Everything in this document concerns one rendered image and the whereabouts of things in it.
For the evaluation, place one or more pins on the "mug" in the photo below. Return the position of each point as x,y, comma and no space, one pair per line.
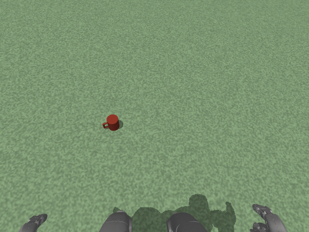
113,123

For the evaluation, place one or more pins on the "left robot hand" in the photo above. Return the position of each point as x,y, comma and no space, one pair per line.
33,223

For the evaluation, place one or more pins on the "right robot hand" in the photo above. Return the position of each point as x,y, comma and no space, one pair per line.
273,222

